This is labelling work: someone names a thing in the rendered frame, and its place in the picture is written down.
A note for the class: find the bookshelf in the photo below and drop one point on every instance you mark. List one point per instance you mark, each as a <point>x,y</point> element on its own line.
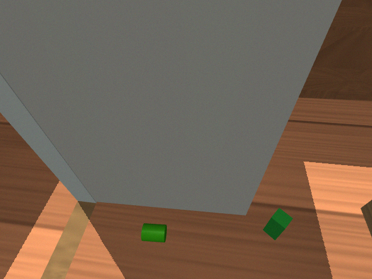
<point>343,66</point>

